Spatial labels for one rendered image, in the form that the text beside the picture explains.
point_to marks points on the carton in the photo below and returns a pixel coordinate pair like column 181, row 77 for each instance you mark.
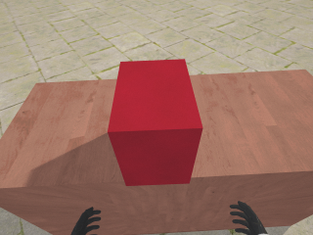
column 155, row 126

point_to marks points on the pedestal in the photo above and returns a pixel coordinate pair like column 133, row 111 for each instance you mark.
column 256, row 147

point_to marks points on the left robot hand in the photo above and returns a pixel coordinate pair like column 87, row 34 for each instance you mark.
column 81, row 227

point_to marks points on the right robot hand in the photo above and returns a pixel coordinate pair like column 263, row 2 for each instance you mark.
column 252, row 222

